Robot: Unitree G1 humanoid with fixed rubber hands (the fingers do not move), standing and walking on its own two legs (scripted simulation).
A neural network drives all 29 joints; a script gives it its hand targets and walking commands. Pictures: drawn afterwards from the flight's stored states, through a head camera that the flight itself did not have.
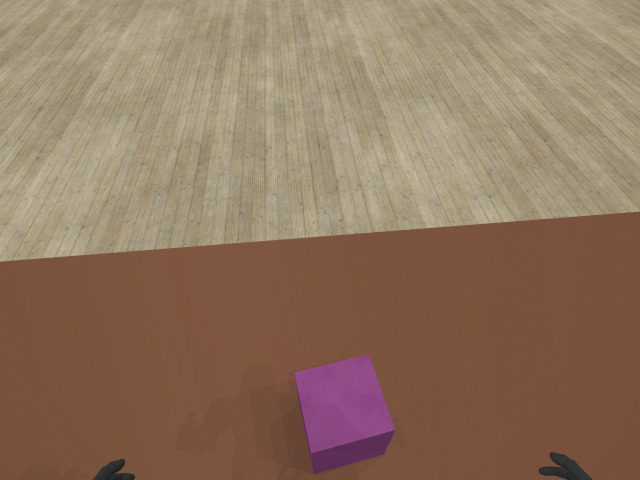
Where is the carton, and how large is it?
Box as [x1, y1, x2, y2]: [294, 354, 394, 473]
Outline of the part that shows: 368,354 294,372 299,404 314,473 382,454 394,431 393,424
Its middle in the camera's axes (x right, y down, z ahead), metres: +0.06 +0.49 +1.07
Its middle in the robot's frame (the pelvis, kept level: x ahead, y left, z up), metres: +0.39 -0.03 -0.66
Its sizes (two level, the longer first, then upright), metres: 0.210 0.200 0.250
